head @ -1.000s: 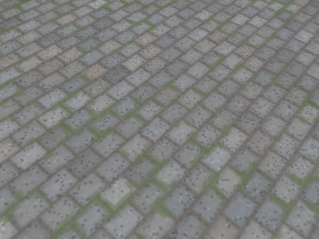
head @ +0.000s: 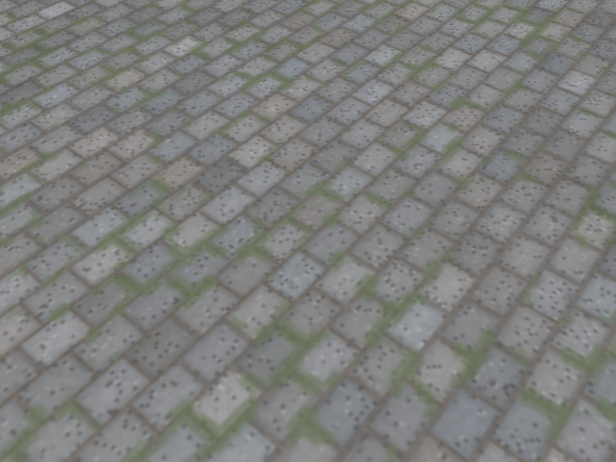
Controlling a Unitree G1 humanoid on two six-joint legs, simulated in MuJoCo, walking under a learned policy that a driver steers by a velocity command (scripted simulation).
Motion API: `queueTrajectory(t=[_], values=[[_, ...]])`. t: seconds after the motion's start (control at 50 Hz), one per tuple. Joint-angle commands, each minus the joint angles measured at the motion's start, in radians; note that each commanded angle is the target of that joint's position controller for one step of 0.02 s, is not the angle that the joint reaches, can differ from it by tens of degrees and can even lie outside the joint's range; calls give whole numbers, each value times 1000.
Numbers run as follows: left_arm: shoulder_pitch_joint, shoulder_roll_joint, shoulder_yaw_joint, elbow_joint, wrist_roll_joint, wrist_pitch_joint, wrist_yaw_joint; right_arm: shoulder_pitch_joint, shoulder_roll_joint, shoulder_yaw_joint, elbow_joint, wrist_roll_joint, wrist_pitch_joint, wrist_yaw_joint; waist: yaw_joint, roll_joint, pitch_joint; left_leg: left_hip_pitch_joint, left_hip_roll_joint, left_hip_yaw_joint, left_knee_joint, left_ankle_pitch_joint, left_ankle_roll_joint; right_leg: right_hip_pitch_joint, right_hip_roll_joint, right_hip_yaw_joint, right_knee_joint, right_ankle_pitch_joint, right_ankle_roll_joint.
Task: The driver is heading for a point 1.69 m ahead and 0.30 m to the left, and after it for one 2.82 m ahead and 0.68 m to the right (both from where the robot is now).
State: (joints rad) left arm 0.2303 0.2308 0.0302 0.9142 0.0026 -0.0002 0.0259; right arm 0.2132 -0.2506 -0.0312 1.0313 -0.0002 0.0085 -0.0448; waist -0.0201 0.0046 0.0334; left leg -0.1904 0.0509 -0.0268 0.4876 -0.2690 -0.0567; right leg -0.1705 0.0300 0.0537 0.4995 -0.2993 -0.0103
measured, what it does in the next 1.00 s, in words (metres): walks ahead: right foot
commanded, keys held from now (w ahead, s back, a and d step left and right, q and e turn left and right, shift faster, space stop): w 1.00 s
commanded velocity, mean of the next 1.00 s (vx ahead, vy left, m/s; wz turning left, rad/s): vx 0.40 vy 0.00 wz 0.00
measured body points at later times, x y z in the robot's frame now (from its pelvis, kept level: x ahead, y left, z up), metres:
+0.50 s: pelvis +0.14 +0.04 +0.01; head +0.17 +0.06 +0.45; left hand +0.34 +0.27 -0.11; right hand +0.04 -0.20 -0.13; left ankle +0.01 +0.13 -0.74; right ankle +0.31 -0.12 -0.69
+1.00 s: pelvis +0.43 +0.00 +0.01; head +0.45 +0.00 +0.46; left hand +0.42 +0.27 -0.13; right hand +0.61 -0.26 -0.10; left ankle +0.61 +0.18 -0.68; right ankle +0.38 -0.09 -0.74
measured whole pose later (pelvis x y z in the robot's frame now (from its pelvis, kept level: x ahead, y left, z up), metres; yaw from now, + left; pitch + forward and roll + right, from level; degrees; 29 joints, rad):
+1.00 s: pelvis +0.43 +0.00 +0.01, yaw +1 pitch +1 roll -2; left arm 0.34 0.25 0.04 1.01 -0.01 -0.10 -0.01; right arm 0.10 -0.27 -0.05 0.85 0.01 -0.08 -0.01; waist 0.07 0.04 0.02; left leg -0.68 0.15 -0.04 0.73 0.01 0.00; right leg -0.02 0.09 -0.05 0.19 -0.18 -0.07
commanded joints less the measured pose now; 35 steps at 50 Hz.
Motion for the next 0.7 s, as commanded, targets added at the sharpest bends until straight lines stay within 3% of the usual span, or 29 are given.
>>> queueTrajectory(t=[0.02, 0.06, 0.08, 0.1, 0.14, 0.16, 0.18, 0.2, 0.22, 0.24, 0.26, 0.3, 0.34, 0.38, 0.44, 0.5, 0.54, 0.58, 0.6, 0.62, 0.64, 0.66, 0.68, 0.7], values=[[34, 146, 35, -16, -11, -2, 9, 23, -96, -19, -19, 10, -6, -6, 17, -63, 18, -60, -72, 87, 31, -186, 32, -66, -51, 79, -153, -298, -65], [77, 187, 47, -7, -18, -12, 7, -21, -75, -13, -50, 13, -28, 1, 45, -158, 91, -194, -84, 103, 171, -236, 50, -92, -176, 267, -267, -551, -145], [96, 208, 54, 1, -23, -22, 5, -32, -59, -9, -63, 19, -45, 9, 51, -204, 116, -217, -65, 79, 248, -205, 67, -112, -250, 381, -316, -585, -192], [85, 206, 55, 0, -25, -33, 5, -27, -60, -10, -67, 26, -63, 18, 40, -211, 138, -234, -36, 46, 281, -199, 91, -131, -291, 437, -335, -558, -219], [3, 180, 48, -22, -34, -44, 1, 36, -58, -10, -50, 35, -92, 38, -16, -189, 135, -156, -16, 40, 152, -205, 141, -148, -277, 375, -295, -436, -196], [-63, 168, 44, -41, -40, -41, -1, 131, -58, -16, -9, 34, -101, 44, -70, -152, 112, 26, -35, 61, 1, -104, 153, -229, -215, 277, -240, -352, -154], [-98, 134, 35, -56, -32, -43, -3, 224, -82, -27, 36, 20, -103, 47, -99, -69, 77, 178, -25, 6, -56, -28, 143, -303, -132, 161, -91, -217, -106], [-120, 61, 15, -82, -22, -53, -4, 341, -170, -50, 59, 13, -106, 47, -123, 181, 22, 296, 165, -314, -221, -197, 205, -425, -4, -26, 243, -136, -26], [-128, 86, 24, -117, -33, -72, 1, 391, -243, -59, 61, 2, -116, 62, -119, 307, 26, 330, 336, -684, -346, -268, 323, -577, 46, -11, 465, -281, -11], [-93, 121, 33, -99, -50, -86, -4, 302, -180, -39, 37, -2, -126, 61, -64, 177, 78, 294, 353, -664, -337, -273, 335, -636, -25, 57, 606, -241, -27], [-59, 120, 33, -77, -54, -96, -14, 246, -128, -27, 12, 5, -131, 60, -39, 126, 106, 286, 302, -540, -330, -232, 300, -661, -64, 56, 640, -133, -46], [-85, 131, 43, -66, -36, -106, -22, 211, -108, -17, -7, 9, -128, 64, -30, 90, 100, 303, 235, -360, -340, -35, 237, -677, -119, 17, 588, 21, -57], [-114, 106, 44, -69, -24, -105, -37, 261, -63, -2, 4, 0, -113, 59, -39, 111, 62, 304, 176, -219, -336, 224, 213, -624, -127, -30, 528, 98, -40], [-162, 68, 34, -86, -22, -98, -45, 293, -77, -1, 5, -2, -101, 46, -47, 96, 54, 295, 158, -148, -339, 361, 222, -616, -119, -64, 448, 147, -12], [-297, 34, 14, -138, -26, -96, -51, 290, -112, -4, -10, -5, -91, 29, -67, 83, 88, 189, 131, -81, -382, 348, 219, -526, -88, -99, 224, 261, 13], [-375, 49, 9, -167, -33, -97, -62, 327, -130, -11, -2, 5, -92, 23, -76, 101, 121, 160, 150, -62, -413, 320, 229, -448, -64, -113, 99, 331, 6], [-401, 66, 10, -184, -36, -100, -71, 330, -132, -17, 4, 14, -90, 22, -59, 102, 132, 212, 182, -55, -397, 366, 223, -441, -66, -92, 48, 332, -19], [-376, 99, 21, -186, -34, -105, -77, 310, -146, -27, -2, 15, -84, 21, -16, 105, 95, 280, 205, -39, -325, 557, 205, -380, -49, -91, 19, 294, -53], [-324, 125, 33, -175, -32, -106, -75, 297, -160, -33, -9, 11, -79, 21, 19, 123, 42, 305, 209, -30, -250, 747, 194, -297, -23, -107, 26, 265, -71], [-204, 159, 53, -141, -33, -104, -70, 280, -166, -37, -16, 6, -69, 22, 85, 137, -41, 301, 193, -7, -107, 918, 178, -144, 8, -125, 32, 246, -97], [-28, 198, 76, -86, -36, -98, -60, 268, -158, -33, -28, -1, -62, 23, 166, 128, -145, 212, 152, 16, 98, 936, 150, 92, 4, -116, 27, 256, -128], [154, 268, 93, -47, -22, -90, -47, 282, -117, -16, -56, -20, -63, 24, 208, -4, -290, -40, 87, 38, 422, 575, 127, 413, -204, 137, 53, 183, -194], [195, 291, 92, -21, -14, -90, -60, 421, 45, 24, -53, -4, -84, 38, 112, -289, -449, -367, -113, -28, 754, -261, 76, 656, -429, 658, -123, -111, -360], [137, 190, 65, -24, -22, -94, -62, 313, -73, -3, -61, 27, -113, 43, 144, -181, -323, -469, -70, -129, 863, -286, 103, 548, -383, 690, -229, -192, -305]])
Keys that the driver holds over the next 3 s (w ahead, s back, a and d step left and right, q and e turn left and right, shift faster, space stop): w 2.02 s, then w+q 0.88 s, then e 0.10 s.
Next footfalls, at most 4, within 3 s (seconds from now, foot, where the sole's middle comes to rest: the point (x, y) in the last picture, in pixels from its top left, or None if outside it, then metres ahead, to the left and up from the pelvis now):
0.64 right None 0.42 -0.09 -0.77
1.18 left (253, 376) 0.73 0.15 -0.77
1.74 right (341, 269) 1.04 -0.07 -0.77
2.28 left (256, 194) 1.34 0.17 -0.77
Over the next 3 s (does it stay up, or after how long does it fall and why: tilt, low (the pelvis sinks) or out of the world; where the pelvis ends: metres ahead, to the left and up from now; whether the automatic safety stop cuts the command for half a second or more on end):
stays up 1.57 0.12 0.01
